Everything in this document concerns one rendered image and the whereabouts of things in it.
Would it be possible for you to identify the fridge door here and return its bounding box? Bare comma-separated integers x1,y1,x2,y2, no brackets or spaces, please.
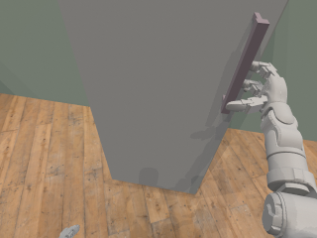
57,0,287,194

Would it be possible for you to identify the right robot hand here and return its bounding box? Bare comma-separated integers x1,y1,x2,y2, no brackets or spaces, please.
225,61,287,114

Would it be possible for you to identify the right robot upper arm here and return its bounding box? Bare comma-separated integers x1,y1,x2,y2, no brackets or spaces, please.
262,191,317,238

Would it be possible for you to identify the right robot forearm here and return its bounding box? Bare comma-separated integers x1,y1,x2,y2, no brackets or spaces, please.
261,102,317,199

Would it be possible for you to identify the handle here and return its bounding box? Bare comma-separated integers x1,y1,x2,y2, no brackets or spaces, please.
220,12,269,114

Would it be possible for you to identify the left robot hand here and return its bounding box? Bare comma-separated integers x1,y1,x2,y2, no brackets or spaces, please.
58,224,80,238

